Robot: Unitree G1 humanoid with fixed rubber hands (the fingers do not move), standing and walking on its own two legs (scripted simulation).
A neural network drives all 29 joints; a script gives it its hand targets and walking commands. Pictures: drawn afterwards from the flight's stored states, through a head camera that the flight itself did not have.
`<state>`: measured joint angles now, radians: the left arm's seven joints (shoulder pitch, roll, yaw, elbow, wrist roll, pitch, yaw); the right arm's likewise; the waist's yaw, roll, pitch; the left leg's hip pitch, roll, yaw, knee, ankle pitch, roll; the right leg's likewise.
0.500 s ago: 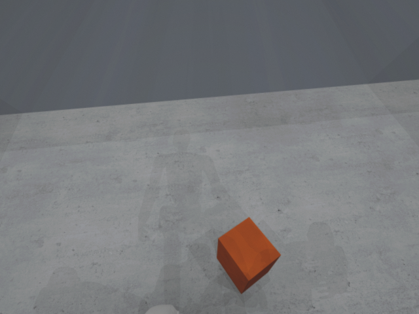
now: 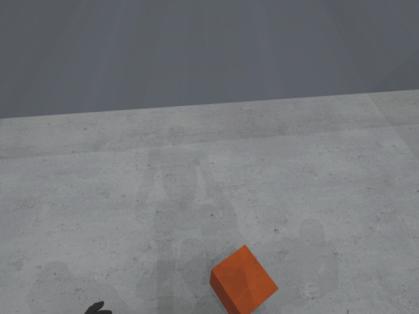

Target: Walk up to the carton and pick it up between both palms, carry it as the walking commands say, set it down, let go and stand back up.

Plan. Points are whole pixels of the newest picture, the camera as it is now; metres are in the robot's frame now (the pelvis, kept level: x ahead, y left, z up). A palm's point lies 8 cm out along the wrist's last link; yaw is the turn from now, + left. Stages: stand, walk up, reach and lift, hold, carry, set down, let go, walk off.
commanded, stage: walk up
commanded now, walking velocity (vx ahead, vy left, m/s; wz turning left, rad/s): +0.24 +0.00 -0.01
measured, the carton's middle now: (239, 285) +0.27 -0.13 -0.64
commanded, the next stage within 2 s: none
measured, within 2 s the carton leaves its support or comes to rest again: neither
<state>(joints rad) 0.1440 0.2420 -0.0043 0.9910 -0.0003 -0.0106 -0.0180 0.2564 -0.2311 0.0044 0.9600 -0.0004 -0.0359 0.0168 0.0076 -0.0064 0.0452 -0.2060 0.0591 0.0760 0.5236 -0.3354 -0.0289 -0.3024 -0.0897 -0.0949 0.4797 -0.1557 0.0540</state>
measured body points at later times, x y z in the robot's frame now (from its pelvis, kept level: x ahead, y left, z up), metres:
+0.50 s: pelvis +0.03 +0.02 +0.00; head +0.05 +0.02 +0.45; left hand +0.06 +0.26 -0.15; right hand +0.09 -0.22 -0.14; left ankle +0.04 +0.14 -0.73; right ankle +0.02 -0.13 -0.74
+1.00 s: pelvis +0.02 +0.06 +0.01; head +0.05 +0.08 +0.46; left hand +0.04 +0.31 -0.15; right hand +0.07 -0.17 -0.13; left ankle +0.03 +0.14 -0.74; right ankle -0.02 -0.08 -0.71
